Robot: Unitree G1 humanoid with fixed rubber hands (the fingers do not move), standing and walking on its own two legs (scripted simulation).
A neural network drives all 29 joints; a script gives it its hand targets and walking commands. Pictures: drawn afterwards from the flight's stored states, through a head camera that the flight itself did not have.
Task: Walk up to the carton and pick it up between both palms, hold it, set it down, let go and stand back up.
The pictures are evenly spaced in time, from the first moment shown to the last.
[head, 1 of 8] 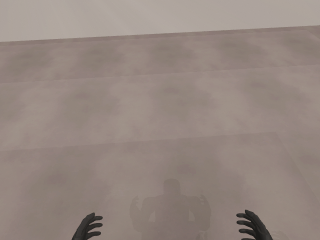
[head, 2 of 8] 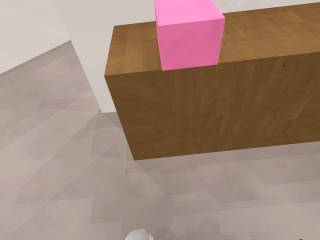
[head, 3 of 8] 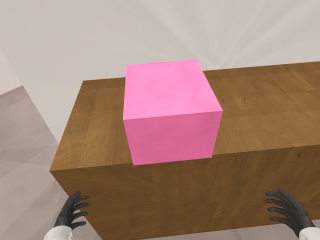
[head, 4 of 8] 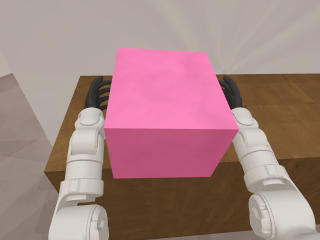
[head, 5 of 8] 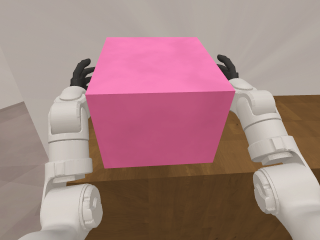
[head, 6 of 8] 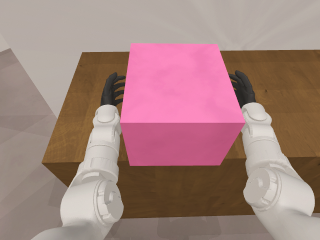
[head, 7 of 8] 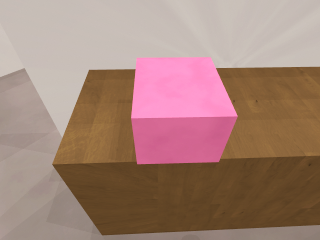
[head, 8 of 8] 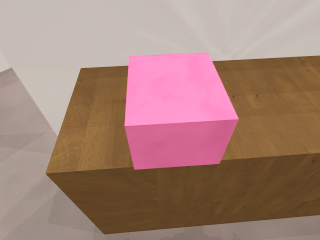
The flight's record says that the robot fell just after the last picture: no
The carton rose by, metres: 0.23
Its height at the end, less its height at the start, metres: +0.00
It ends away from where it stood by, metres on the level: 0.01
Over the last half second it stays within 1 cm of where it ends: yes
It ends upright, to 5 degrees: yes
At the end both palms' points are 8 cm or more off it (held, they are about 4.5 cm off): yes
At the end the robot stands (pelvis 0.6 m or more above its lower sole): yes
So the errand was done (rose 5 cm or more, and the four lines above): yes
